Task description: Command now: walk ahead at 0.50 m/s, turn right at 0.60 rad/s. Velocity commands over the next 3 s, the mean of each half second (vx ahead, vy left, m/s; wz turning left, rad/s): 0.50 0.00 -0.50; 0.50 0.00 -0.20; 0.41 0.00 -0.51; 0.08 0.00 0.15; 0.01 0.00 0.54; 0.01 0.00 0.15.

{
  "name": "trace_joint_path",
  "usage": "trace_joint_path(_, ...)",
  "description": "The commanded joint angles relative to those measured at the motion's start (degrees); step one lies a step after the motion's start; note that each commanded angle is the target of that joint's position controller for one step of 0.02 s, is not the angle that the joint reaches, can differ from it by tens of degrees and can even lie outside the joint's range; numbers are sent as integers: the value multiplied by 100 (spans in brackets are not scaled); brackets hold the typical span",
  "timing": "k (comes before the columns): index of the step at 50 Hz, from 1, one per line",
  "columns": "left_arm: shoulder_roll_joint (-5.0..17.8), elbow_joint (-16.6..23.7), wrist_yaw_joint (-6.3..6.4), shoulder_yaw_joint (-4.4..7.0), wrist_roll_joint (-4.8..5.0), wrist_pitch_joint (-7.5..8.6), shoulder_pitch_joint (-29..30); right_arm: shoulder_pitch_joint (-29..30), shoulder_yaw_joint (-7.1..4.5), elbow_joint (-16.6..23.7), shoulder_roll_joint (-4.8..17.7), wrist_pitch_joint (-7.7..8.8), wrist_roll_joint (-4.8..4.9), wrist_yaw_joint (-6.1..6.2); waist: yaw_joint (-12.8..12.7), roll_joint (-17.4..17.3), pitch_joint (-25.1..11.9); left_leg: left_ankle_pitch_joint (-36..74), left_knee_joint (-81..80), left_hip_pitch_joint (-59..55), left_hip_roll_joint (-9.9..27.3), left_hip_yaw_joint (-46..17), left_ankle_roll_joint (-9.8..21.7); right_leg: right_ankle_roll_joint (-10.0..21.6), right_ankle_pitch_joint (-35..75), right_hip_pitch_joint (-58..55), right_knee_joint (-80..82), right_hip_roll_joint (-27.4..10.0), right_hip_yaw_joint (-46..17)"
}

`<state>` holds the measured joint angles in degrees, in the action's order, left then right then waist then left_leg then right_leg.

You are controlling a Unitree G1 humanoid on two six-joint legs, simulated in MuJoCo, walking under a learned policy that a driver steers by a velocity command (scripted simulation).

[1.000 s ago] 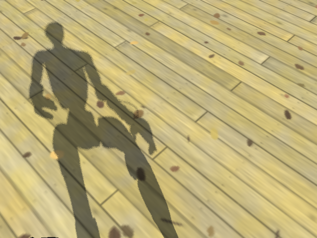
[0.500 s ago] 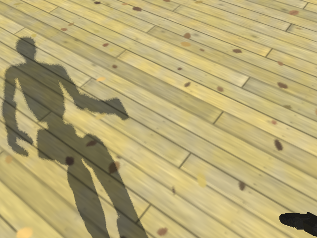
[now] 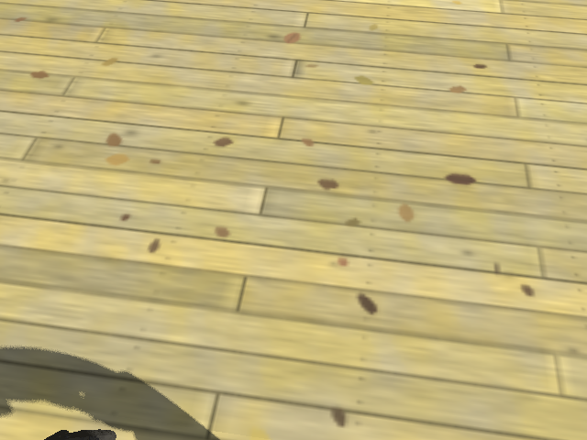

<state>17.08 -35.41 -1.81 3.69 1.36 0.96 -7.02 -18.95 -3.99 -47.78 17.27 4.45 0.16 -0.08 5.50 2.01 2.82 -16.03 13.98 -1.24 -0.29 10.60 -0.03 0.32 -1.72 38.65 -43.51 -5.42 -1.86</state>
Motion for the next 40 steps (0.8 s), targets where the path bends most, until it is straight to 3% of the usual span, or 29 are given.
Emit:
trace_joint_path(1, 195, 588, -119, 12, 19, 90, 637, 193, -242, 298, 1044, 10, 87, 27, -67, -549, 209, 2278, -428, 0, 1577, -380, 794, 154, 79, -142, 543, 73, 263)
trace_joint_path(2, 253, 632, -143, 38, 11, 85, 666, 182, -262, 275, 1106, -26, 121, 30, -122, -570, 202, 2749, -268, -156, 1625, -288, 747, 247, -153, -241, 661, 151, 354)
trace_joint_path(4, 472, 631, -152, 153, -33, 48, 383, 208, -322, 278, 1295, -100, 181, 65, -406, -750, -99, 4693, 517, -388, 1630, -60, 634, 491, -762, -896, 755, 514, 667)
trace_joint_path(5, 666, 506, -137, 267, -38, 25, -181, 252, -339, 293, 1352, -148, 205, 86, -763, -761, -432, 5433, 1372, -315, 1558, 75, 555, 660, -883, -1658, 890, 756, 804)
trace_joint_path(6, 966, 225, -70, 454, -17, -8, -1178, 292, -291, 327, 1241, -167, 203, 113, -1290, -603, -934, 5269, 2627, 310, 1362, 223, 373, 890, -537, -3127, 1215, 962, 768)
trace_joint_path(7, 1442, 40, 58, 603, 34, -75, -1946, 81, -122, 441, 792, -139, -36, 111, -1435, 362, -1441, 2263, 4504, 1927, 1040, 204, 118, 1263, -464, -4887, 1243, 13, -746)
trace_joint_path(8, 1906, 214, 41, 594, 49, 20, -1610, -268, 92, 811, 220, 28, -136, 35, -753, 1418, -2151, -1939, 6193, 4085, -138, -721, -133, 2358, -2028, -6196, 2107, -1234, -4171)
trace_joint_path(9, 1333, 272, -3, 450, 25, 122, -1709, 500, -24, 864, 827, 203, 95, -33, -1263, 582, -2177, -1658, 6554, 4684, 76, -1598, -44, 2187, -2439, -6113, 2676, -1288, -4366)
trace_joint_path(10, 1113, 197, -12, 365, -16, 208, -1505, 869, -52, 1021, 938, 303, 237, -64, -1194, 439, -1341, -1057, 6291, 4971, 291, -1521, 69, 1952, -1965, -5449, 2754, -1127, -3565)
trace_joint_path(11, 981, 208, -7, 316, -11, 245, -1169, 864, -26, 950, 853, 348, 140, -26, -922, -46, -938, -587, 5807, 4644, 531, -1533, 80, 1766, -1299, -4625, 2737, -866, -2926)
trace_joint_path(12, 848, 260, 9, 271, -45, 248, -824, 818, -54, 897, 864, 344, -4, 4, -695, -93, -698, -316, 5349, 4259, 668, -1541, 16, 1658, -655, -3948, 2785, -651, -2457)
trace_joint_path(13, 740, 334, 35, 223, -113, 252, -632, 709, -75, 865, 877, 284, -41, -7, -517, 35, -630, -123, 5174, 3914, 754, -1580, -29, 1629, -259, -3524, 2911, -503, -2211)
trace_joint_path(16, 712, 214, 124, 198, -103, 300, -613, 630, -33, 803, 662, 116, -96, -22, -406, 41, -520, 243, 4577, 3648, 729, -1380, -295, 1693, 652, -2879, 3103, -363, -1649)
trace_joint_path(21, 794, -156, 233, 184, -85, 297, -1049, 1628, 117, 1011, 312, 115, -67, -84, -827, 151, -206, 2164, 2544, 3333, 492, -1214, -401, 1287, 375, -2546, 3164, 26, -898)
trace_joint_path(25, 874, -464, 222, 193, -35, 298, -1474, 2213, 113, 1191, 399, 180, 29, -182, -1079, 159, 51, 2431, 1793, 3375, 364, -1275, -211, 1253, -85, -3033, 3048, -303, -1184)
trace_joint_path(28, 882, -637, 252, 207, -41, 221, -1616, 2210, 69, 1260, 514, 220, 11, -248, -1003, 248, 82, 1785, 1509, 3562, 318, -1316, 53, 1156, 436, -3789, 2678, -638, -1441)
trace_joint_path(30, 923, -671, 264, 224, -46, 165, -1519, 1821, 14, 1187, 615, 236, 1, -243, -769, 372, -90, 1264, 1398, 3012, 150, -1126, 254, 1022, 1533, -3996, 2245, -622, -1420)
trace_joint_path(31, 878, -660, 263, 198, -62, 140, -1421, 1213, -78, 1021, 755, 245, -17, -207, -431, 311, -489, 1370, 1247, 2128, -7, -946, 418, 898, 2448, -3936, 1549, -366, -1212)
trace_joint_path(32, 714, -579, 263, 113, -128, 131, -1376, 329, -159, 867, 992, 251, -66, -177, -31, 129, -1283, 1697, 1533, 602, 482, -1368, 729, 715, 2180, -3300, 318, -72, -966)
trace_joint_path(33, 293, -532, 242, -18, -73, 201, -2097, -413, -297, 739, 1467, 222, -148, -156, -83, -1111, -2284, 854, 1411, -1724, 1778, -3632, 1621, 237, 93, -1241, -1870, 775, -516)
trace_joint_path(34, 346, -595, 225, -49, -51, 274, -2128, -684, -221, 573, 1105, 180, 12, -210, -13, -1812, -2497, -358, 489, -2178, 2240, -5326, 1855, 122, -3039, -174, -2853, 1108, -746)
trace_joint_path(35, 808, -500, 196, 69, 56, 317, -1568, -341, -115, 616, 802, 154, 99, -191, 49, -1185, -1561, -1165, 286, -1525, 2144, -4897, 1598, 160, -2835, 410, -3258, 745, -871)
trace_joint_path(36, 826, -363, 189, 61, 72, 347, -1065, 58, -72, 695, 695, 106, 49, -159, -50, -711, -928, -1018, 167, -711, 1933, -4179, 1409, 187, -2362, 458, -3126, 439, -588)
trace_joint_path(37, 753, -287, 185, 57, -11, 366, -769, 339, -29, 697, 603, 84, -15, -159, -200, -465, -385, -455, -32, 102, 1686, -3618, 1358, 175, -1998, 382, -2702, 231, -416)
trace_joint_path(38, 697, -316, 192, 84, -74, 350, -798, 490, 19, 718, 482, 111, -76, -155, -376, -540, -267, 56, -164, 548, 1496, -3260, 1289, 165, -1710, 91, -2350, 30, -419)
trace_joint_path(40, 464, -463, 186, 48, -56, 279, -1100, 568, 32, 684, 441, 152, -69, -157, -549, -739, -315, 750, -395, 908, 1308, -2716, 1298, 86, -1490, -308, -2038, -73, -335)
